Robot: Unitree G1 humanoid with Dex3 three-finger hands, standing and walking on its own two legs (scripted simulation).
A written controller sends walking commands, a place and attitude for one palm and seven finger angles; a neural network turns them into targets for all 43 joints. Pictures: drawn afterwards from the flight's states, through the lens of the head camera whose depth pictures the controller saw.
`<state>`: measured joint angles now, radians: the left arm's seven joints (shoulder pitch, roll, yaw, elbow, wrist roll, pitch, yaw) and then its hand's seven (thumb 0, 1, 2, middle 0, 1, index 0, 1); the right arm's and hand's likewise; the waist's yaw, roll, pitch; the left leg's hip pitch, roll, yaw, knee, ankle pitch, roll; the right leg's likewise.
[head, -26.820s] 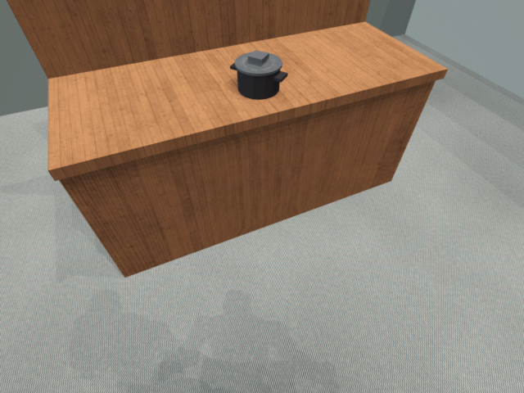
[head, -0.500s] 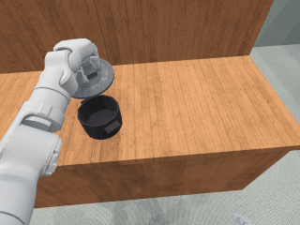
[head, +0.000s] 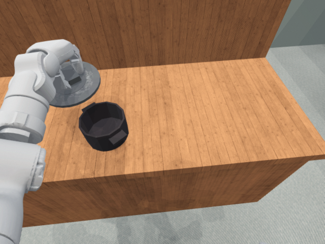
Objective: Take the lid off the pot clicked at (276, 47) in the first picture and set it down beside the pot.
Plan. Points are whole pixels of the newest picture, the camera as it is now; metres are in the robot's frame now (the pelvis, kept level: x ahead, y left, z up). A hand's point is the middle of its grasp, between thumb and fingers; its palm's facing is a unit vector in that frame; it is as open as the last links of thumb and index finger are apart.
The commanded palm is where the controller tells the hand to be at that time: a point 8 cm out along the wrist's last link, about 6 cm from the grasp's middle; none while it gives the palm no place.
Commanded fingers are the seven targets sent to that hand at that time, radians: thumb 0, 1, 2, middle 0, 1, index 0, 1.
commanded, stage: move the lid sideways beside the pot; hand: left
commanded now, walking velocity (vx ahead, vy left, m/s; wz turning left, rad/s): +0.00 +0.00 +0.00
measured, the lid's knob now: (66, 76) +0.51 +0.24 +0.14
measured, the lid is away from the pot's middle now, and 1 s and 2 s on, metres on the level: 0.05 0.17 0.22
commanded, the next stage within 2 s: lower the lid onto the table in 1.46 s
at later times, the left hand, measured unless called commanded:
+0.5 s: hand (32, 84) +0.45 +0.29 +0.17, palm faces -0.32 -0.07 -0.95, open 8.1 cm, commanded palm +0.46 +0.30 +0.23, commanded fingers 0.00 0.58 0.98 -0.71 -1.06 -0.76 -1.09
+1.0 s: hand (10, 84) +0.45 +0.34 +0.17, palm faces -0.32 -0.09 -0.94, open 8.0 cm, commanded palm +0.45 +0.35 +0.23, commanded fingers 0.00 0.58 0.98 -0.71 -1.06 -0.76 -1.09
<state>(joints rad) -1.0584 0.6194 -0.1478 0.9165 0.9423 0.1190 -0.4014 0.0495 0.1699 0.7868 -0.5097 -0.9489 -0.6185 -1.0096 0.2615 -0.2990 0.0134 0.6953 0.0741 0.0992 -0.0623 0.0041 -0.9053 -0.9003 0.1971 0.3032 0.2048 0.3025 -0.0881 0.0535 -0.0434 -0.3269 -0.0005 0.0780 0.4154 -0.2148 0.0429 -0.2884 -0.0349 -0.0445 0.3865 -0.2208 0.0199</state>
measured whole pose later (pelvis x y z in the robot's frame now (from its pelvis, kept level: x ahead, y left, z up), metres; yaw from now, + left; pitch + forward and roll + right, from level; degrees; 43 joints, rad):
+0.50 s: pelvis -0.01 +0.01 +0.00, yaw +1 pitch +7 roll -1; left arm -1.08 0.71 -0.13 0.99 0.95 0.03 -0.43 0.05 0.17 0.79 -0.51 -0.95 -0.62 -1.01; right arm 0.23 -0.28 0.03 0.69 0.09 0.11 -0.07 0.00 -0.90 -0.90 0.20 0.30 0.21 0.30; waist -0.07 0.04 -0.03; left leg -0.36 -0.01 0.07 0.43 -0.21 0.06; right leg -0.30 -0.04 -0.05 0.38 -0.20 0.03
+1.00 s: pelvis +0.00 +0.02 +0.00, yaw +0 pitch +9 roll -1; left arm -1.06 0.85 -0.02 1.02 0.97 -0.05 -0.45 0.04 0.17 0.79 -0.51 -0.95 -0.62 -1.01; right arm 0.27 -0.31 0.02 0.70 0.09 0.14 -0.08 0.00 -0.90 -0.90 0.20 0.30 0.21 0.30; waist -0.09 0.04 -0.03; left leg -0.38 -0.01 0.07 0.45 -0.22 0.06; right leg -0.31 -0.04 -0.05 0.36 -0.20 0.04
